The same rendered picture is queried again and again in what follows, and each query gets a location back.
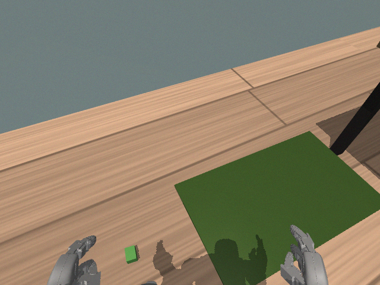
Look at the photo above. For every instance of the left robot hand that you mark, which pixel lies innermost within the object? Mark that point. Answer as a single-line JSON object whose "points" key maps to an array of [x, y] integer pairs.
{"points": [[66, 270]]}

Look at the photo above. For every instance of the small box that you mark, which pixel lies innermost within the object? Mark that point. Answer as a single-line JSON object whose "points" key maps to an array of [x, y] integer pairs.
{"points": [[131, 254]]}

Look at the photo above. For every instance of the table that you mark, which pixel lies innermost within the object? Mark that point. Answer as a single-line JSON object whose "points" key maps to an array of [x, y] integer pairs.
{"points": [[359, 121]]}

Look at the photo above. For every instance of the right robot hand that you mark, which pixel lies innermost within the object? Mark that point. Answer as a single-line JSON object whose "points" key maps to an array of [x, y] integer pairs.
{"points": [[312, 269]]}

